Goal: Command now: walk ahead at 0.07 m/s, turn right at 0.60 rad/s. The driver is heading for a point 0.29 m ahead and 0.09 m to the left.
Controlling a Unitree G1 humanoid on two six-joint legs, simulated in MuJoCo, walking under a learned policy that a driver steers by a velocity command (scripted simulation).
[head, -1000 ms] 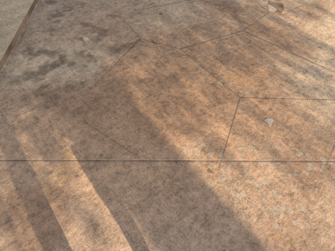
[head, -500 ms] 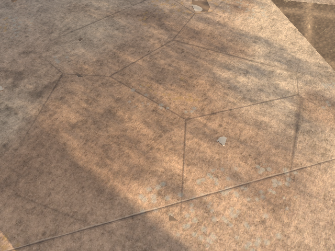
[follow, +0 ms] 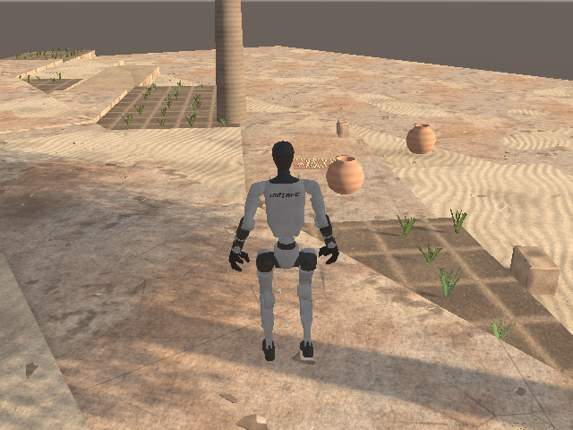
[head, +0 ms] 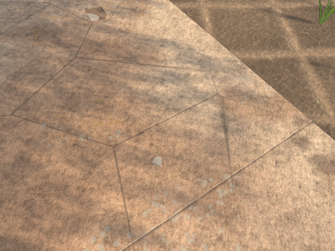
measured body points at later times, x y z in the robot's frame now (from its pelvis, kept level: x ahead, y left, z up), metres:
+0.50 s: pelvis +0.00 -0.02 +0.00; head +0.02 -0.02 +0.45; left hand +0.12 +0.24 -0.11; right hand +0.09 -0.29 -0.13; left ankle -0.05 +0.08 -0.71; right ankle +0.01 -0.12 -0.74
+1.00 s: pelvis -0.02 -0.01 +0.00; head +0.00 +0.01 +0.45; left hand -0.01 +0.29 -0.11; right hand +0.18 -0.23 -0.10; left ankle -0.05 +0.07 -0.74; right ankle +0.04 -0.13 -0.70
